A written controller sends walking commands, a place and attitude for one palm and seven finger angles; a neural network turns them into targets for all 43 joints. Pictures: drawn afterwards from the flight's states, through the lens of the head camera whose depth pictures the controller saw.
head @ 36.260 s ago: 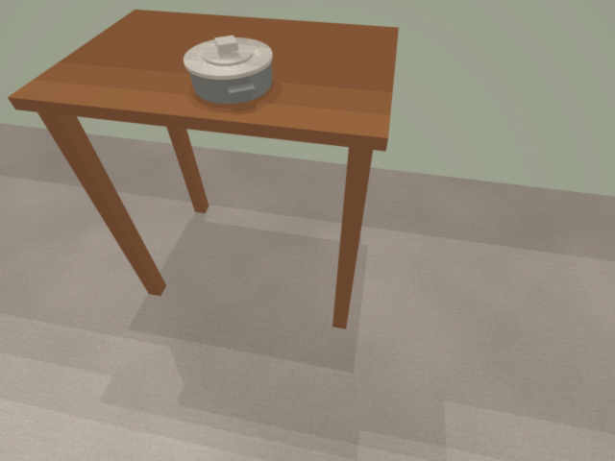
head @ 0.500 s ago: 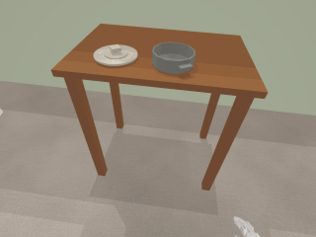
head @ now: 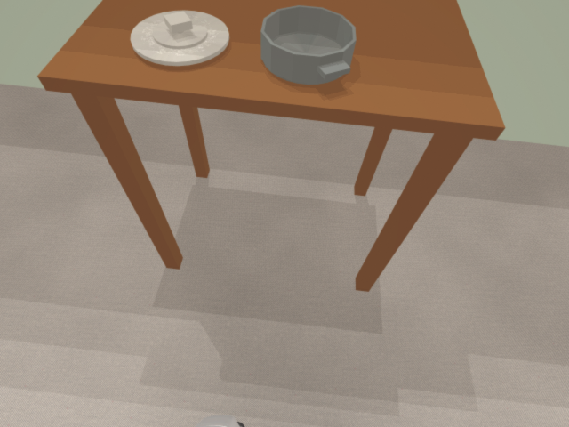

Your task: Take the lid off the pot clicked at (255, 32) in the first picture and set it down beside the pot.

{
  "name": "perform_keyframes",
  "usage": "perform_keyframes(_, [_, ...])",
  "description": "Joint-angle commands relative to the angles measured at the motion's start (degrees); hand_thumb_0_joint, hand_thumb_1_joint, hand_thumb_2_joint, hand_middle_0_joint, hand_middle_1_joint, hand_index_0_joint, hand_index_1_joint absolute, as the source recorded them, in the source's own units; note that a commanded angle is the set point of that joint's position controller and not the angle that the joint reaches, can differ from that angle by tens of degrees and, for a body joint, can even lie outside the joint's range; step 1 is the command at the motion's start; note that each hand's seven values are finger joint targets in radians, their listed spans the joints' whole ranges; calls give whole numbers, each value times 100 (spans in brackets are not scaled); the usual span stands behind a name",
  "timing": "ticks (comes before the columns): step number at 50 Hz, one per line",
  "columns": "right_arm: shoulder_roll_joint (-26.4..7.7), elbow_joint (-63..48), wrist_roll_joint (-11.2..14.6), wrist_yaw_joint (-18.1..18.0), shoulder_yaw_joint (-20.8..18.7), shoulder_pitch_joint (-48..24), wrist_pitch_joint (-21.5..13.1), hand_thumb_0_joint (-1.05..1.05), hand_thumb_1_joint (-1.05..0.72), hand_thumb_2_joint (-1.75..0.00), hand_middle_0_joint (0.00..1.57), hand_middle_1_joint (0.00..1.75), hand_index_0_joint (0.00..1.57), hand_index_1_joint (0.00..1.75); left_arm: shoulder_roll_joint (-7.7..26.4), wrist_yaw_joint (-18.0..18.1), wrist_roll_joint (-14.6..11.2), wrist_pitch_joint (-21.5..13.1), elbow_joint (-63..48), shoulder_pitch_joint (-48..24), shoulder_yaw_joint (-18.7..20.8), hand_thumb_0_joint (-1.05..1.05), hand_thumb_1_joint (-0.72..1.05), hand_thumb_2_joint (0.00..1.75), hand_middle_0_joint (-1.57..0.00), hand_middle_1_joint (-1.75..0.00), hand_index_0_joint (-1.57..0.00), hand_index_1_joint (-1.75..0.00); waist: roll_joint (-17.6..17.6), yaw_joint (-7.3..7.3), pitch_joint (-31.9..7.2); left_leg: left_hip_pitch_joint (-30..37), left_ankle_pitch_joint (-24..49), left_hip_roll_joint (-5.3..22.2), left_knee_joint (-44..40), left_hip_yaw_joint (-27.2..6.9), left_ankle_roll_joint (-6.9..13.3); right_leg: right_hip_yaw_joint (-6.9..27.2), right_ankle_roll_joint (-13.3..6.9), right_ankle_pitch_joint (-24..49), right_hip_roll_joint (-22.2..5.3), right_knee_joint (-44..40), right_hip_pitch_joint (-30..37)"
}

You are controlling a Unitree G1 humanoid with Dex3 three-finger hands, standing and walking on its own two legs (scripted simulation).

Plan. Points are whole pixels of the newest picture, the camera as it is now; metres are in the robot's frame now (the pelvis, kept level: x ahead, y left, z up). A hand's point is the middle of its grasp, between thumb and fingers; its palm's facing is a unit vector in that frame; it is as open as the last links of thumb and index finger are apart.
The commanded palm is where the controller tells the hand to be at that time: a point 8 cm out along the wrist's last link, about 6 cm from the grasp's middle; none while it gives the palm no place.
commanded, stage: let the arm hang, fingers relaxed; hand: left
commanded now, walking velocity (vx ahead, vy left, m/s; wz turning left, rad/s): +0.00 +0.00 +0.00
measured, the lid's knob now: (178, 22) +0.78 +0.25 +0.11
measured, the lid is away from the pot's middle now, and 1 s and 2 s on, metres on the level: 0.25 0.25 0.25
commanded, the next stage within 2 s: look to check the result in 0.58 s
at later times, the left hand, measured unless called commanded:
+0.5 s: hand out of the picture +0.05 +0.18 -0.17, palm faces -0.02 -0.97 -0.22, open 7.3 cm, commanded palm none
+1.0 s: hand out of the picture +0.00 +0.17 -0.17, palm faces -0.02 -0.99 -0.17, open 7.4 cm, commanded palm none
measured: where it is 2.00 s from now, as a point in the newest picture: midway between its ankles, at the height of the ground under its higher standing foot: outside the picture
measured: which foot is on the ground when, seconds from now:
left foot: down 0.00-1.00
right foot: down 0.00-1.00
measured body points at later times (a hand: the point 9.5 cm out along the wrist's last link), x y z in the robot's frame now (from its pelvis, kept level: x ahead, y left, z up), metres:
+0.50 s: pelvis +0.00 +0.00 +0.01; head +0.02 +0.00 +0.46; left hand +0.05 +0.23 -0.15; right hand -0.01 -0.22 -0.16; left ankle +0.03 +0.12 -0.73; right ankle -0.04 -0.12 -0.73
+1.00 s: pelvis +0.00 +0.01 +0.01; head +0.03 +0.01 +0.46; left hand +0.00 +0.22 -0.16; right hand -0.01 -0.21 -0.15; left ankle +0.03 +0.12 -0.73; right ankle -0.04 -0.12 -0.73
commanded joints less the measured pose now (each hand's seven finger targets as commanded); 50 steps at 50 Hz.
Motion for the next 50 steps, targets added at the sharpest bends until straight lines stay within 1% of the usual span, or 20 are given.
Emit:
perform_keyframes(1, [-512, -131, -20, 3, -150, 193, -124, 0, -90, -90, 20, 30, 20, 30, 317, 88, -8, -199, -186, -78, -33, 0, 90, 90, -20, -30, -20, -30, 0, -122, -517, 614, 588, 386, -638, -482, 194, 593, -235, 962, -566, -1002, -195])
perform_keyframes(3, [-458, -10, -13, 10, -152, 276, -155, 0, -90, -90, 20, 30, 20, 30, 313, 107, -5, -221, -120, -50, -22, 0, 90, 90, -20, -30, -20, -30, 70, -118, -693, 759, 900, 407, -659, -438, 192, 549, -233, 1284, -577, -951, -59])
perform_keyframes(6, [-428, 75, -14, -1, -164, 264, -184, 0, -90, -90, 20, 30, 20, 30, 209, 136, -3, -233, -70, -23, -8, 0, 90, 90, -20, -30, -20, -30, -51, -85, -750, 857, 1115, 442, -691, -426, 210, 463, -191, 1466, -541, -897, -10])
perform_keyframes(11, [-360, 193, -36, -11, -168, 221, -200, 0, -90, -90, 20, 30, 20, 30, 94, 161, 19, -228, -83, -123, 38, 0, 90, 90, -20, -30, -20, -30, -52, -72, -463, 810, 1248, 459, -789, -440, 217, 418, -175, 1443, -510, -854, -110])
perform_keyframes(14, [-313, 211, -55, -7, -172, 175, -192, 0, -90, -90, 20, 30, 20, 30, 84, 156, 22, -215, -84, -164, 65, 0, 90, 90, -20, -30, -20, -30, 204, -52, -244, 719, 998, 461, -896, -450, 211, 438, -185, 1143, -494, -878, -234])
perform_keyframes(15, [-326, 212, -60, -9, -172, 172, -198, 0, -90, -90, 20, 30, 20, 30, 100, 148, 24, -216, -97, -186, 75, 0, 90, 90, -20, -30, -20, -30, 254, -47, -284, 716, 1010, 459, -896, -450, 212, 451, -187, 1163, -485, -879, -180])
perform_keyframes(16, [-321, 194, -60, -7, -177, 143, -197, 0, -90, -90, 20, 30, 20, 30, 109, 143, 21, -219, -93, -182, 80, 0, 90, 90, -20, -30, -20, -30, 243, -36, -259, 713, 953, 454, -906, -438, 209, 459, -186, 1138, -496, -906, -198])
perform_keyframes(17, [-339, 180, -51, 0, -180, 176, -200, 0, -90, -90, 20, 30, 20, 30, 157, 145, 33, -230, -129, -183, 82, 0, 90, 90, -20, -30, -20, -30, 157, -49, -362, 758, 1026, 453, -856, -439, 205, 478, -182, 1206, -488, -895, -158])
perform_keyframes(20, [-372, 164, -62, -1, -187, 145, -208, 0, -90, -90, 20, 30, 20, 30, 147, 131, 25, -234, -155, -254, 87, 0, 90, 90, -20, -30, -20, -30, 209, -56, -369, 792, 1001, 463, -906, -425, 200, 480, -175, 1189, -497, -916, -170])
perform_keyframes(23, [-378, 168, -54, 3, -183, 138, -216, 0, -90, -90, 20, 30, 20, 30, 177, 129, 28, -242, -171, -269, 95, 0, 90, 90, -20, -30, -20, -30, 96, -56, -410, 830, 1095, 460, -892, -421, 196, 495, -166, 1270, -506, -933, -146])
perform_keyframes(26, [-407, 160, -58, -3, -182, 127, -214, 0, -90, -90, 20, 30, 20, 30, 153, 129, 19, -247, -167, -249, 84, 0, 90, 90, -20, -30, -20, -30, 130, -62, -481, 915, 1132, 460, -878, -408, 191, 496, -161, 1302, -507, -946, -137])
perform_keyframes(28, [-387, 176, -54, 0, -179, 117, -210, 0, -90, -90, 20, 30, 20, 30, 176, 128, 26, -242, -167, -224, 88, 0, 90, 90, -20, -30, -20, -30, 251, -64, -422, 921, 1074, 467, -904, -410, 195, 513, -165, 1203, -501, -965, -194])
perform_keyframes(32, [-394, 165, -40, 1, -186, 114, -199, 0, -90, -90, 20, 30, 20, 30, 151, 131, 32, -247, -137, -165, 78, 0, 90, 90, -20, -30, -20, -30, 80, -67, -373, 905, 935, 465, -925, -426, 196, 516, -154, 1045, -480, -1030, -243])
perform_keyframes(33, [-404, 175, -50, -4, -185, 107, -200, 0, -90, -90, 20, 30, 20, 30, 118, 129, 28, -245, -120, -158, 73, 0, 90, 90, -20, -30, -20, -30, 158, -71, -387, 946, 948, 466, -921, -420, 198, 512, -155, 1052, -486, -1021, -257])
perform_keyframes(35, [-393, 180, -46, -7, -183, 114, -207, 0, -90, -90, 20, 30, 20, 30, 112, 130, 23, -254, -101, -106, 65, 0, 90, 90, -20, -30, -20, -30, 161, -70, -489, 998, 1040, 471, -893, -409, 205, 527, -152, 1155, -489, -1007, -213])
perform_keyframes(38, [-379, 182, -39, -11, -182, 109, -204, 0, -90, -90, 20, 30, 20, 30, 86, 133, 29, -250, -70, -72, 63, 0, 90, 90, -20, -30, -20, -30, 246, -76, -416, 990, 964, 482, -920, -412, 207, 520, -150, 1042, -473, -1017, -275])
perform_keyframes(42, [-381, 178, -29, -19, -186, 129, -208, 0, -90, -90, 20, 30, 20, 30, 48, 138, 39, -249, -41, 6, 54, 0, 90, 90, -20, -30, -20, -30, 187, -73, -440, 995, 962, 499, -936, -449, 229, 492, -136, 995, -454, -995, -285])
perform_keyframes(44, [-363, 185, -38, -23, -186, 105, -210, 0, -90, -90, 20, 30, 20, 30, 12, 136, 30, -245, -19, 37, 50, 0, 90, 90, -20, -30, -20, -30, 283, -63, -433, 1003, 915, 501, -943, -443, 232, 477, -138, 967, -464, -992, -309])
perform_keyframes(47, [-352, 174, -28, -25, -194, 119, -213, 0, -90, -90, 20, 30, 20, 30, 1, 142, 43, -251, -9, 76, 57, 0, 90, 90, -20, -30, -20, -30, 158, -60, -466, 1030, 998, 503, -923, -452, 242, 489, -135, 1049, -457, -971, -300])
perform_keyframes(50, [-347, 198, -36, -27, -192, 117, -216, 0, -90, -90, 20, 30, 20, 30, -21, 141, 39, -248, 3, 51, 60, 0, 90, 90, -20, -30, -20, -30, 182, -64, -400, 971, 957, 509, -951, -442, 239, 478, -125, 1020, -451, -957, -311])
